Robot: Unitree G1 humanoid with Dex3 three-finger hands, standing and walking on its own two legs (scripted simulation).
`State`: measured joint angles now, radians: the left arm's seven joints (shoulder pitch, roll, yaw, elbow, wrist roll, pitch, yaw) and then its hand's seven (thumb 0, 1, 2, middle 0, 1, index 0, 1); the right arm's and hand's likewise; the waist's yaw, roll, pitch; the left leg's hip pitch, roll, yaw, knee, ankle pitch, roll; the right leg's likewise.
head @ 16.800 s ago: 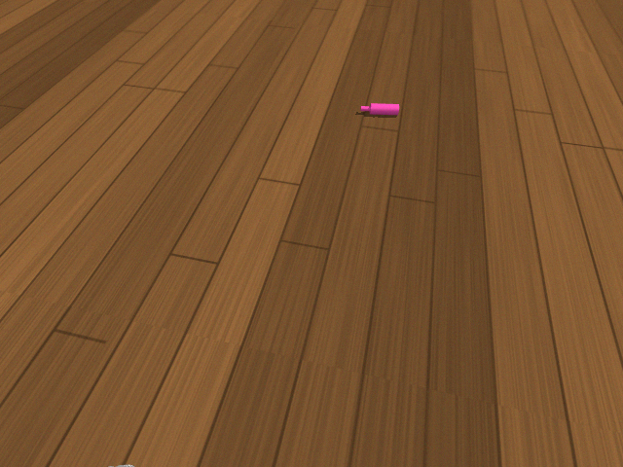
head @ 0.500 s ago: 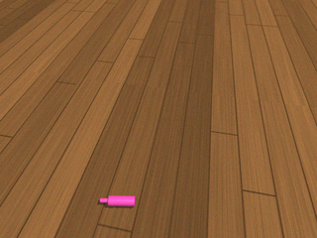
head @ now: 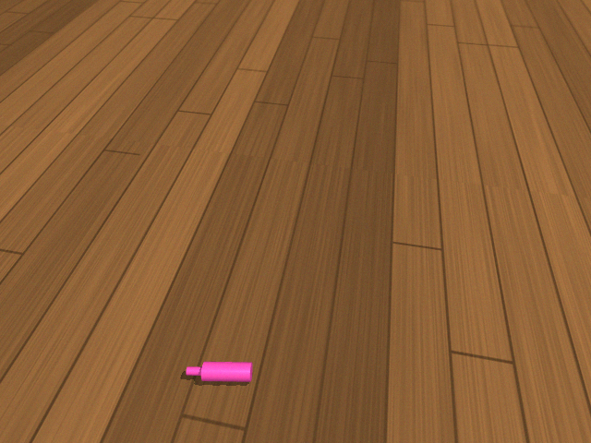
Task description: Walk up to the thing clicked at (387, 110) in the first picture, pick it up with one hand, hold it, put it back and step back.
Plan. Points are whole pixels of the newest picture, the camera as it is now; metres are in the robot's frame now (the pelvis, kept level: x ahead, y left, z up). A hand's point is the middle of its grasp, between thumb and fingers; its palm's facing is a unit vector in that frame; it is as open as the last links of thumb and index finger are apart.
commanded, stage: stand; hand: left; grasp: from above
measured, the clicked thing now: (219, 371) +0.41 +0.28 -0.75
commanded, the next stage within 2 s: rise first in 0.68 s
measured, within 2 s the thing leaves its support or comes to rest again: neither
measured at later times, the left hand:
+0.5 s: hand out of the picture +0.08 +0.26 -0.16, palm faces -0.03 -0.93 -0.35, open 7.4 cm
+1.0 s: hand (144, 437) +0.15 +0.25 -0.17, palm faces +0.00 -0.94 -0.34, open 8.5 cm
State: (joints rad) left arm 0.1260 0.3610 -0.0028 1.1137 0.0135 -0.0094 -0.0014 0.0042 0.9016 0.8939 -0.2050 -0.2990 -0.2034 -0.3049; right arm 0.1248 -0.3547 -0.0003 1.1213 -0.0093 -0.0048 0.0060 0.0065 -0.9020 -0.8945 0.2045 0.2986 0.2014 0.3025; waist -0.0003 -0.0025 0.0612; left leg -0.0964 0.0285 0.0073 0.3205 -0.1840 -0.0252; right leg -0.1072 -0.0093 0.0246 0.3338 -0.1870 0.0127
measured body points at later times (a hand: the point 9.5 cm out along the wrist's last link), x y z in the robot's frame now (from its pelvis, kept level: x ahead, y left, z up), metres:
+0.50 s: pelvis +0.00 +0.00 +0.00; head +0.02 +0.00 +0.45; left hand +0.08 +0.30 -0.13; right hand +0.08 -0.30 -0.13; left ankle +0.00 +0.14 -0.75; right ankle +0.00 -0.13 -0.75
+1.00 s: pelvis -0.01 +0.00 -0.02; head +0.05 +0.01 +0.43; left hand +0.14 +0.30 -0.14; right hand +0.09 -0.27 -0.14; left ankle +0.00 +0.14 -0.75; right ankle +0.00 -0.13 -0.75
